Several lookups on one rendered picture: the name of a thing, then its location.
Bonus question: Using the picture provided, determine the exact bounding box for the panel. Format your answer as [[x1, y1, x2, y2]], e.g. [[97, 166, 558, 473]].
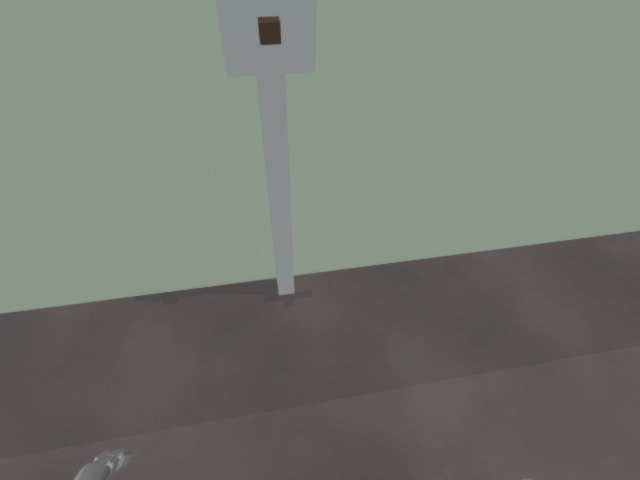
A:
[[215, 0, 317, 295]]

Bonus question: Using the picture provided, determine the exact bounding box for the left robot hand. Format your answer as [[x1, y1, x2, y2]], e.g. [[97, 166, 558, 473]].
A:
[[74, 449, 132, 480]]

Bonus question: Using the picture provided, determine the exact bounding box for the button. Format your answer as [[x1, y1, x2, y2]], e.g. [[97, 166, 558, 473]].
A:
[[258, 16, 281, 45]]

